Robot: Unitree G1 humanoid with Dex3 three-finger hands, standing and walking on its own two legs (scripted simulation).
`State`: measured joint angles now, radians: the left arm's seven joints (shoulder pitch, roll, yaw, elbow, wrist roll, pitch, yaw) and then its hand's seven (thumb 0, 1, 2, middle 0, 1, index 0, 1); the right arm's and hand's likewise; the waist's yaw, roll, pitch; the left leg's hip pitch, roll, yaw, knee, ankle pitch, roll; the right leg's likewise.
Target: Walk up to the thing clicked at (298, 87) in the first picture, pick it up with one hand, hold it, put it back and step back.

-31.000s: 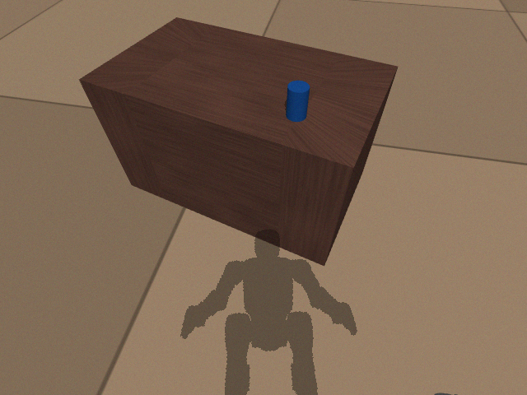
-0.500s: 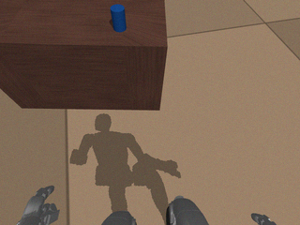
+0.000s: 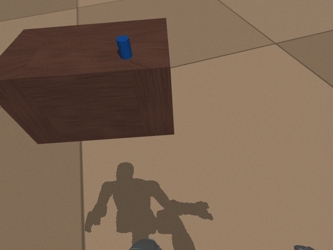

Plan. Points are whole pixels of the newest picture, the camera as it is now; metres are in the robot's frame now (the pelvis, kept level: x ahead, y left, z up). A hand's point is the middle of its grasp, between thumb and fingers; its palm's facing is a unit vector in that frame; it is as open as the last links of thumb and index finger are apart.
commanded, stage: step back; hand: left
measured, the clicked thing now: (124, 47) +1.11 +0.28 -0.11
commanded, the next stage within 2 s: stand in 0.96 s
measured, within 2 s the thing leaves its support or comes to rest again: neither
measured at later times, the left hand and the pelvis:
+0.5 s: hand out of the picture +0.09 +0.28 -0.14, palm faces +0.06 -0.92 -0.40, open 7.4 cm; pelvis +0.01 +0.00 +0.00, yaw +4 degrees
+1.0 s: hand out of the picture +0.12 +0.30 -0.15, palm faces +0.12 -0.94 -0.33, open 7.4 cm; pelvis +0.05 +0.03 +0.01, yaw +5 degrees
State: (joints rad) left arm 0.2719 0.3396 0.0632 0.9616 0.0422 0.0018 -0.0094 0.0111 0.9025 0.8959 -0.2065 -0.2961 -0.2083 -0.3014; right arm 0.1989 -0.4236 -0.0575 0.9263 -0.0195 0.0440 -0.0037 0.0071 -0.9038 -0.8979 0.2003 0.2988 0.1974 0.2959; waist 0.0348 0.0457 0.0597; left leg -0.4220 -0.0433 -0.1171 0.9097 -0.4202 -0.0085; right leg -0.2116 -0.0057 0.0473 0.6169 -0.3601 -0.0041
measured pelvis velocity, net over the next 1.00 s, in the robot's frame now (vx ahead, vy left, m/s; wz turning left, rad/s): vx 0.05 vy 0.03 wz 0.09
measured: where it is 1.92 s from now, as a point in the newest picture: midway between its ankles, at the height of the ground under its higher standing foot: outside the picture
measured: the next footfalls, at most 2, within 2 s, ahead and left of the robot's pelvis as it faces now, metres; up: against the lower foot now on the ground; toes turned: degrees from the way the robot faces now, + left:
left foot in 0.12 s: +0.04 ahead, +0.14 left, +0.00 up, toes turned +1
right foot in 0.44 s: +0.09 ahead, -0.10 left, +0.00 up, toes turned +1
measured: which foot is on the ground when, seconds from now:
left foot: up 0.00-0.10, down 0.12-0.48, up 0.50-0.70, down 0.72-1.00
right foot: down 0.00-0.18, up 0.20-0.42, down 0.44-1.00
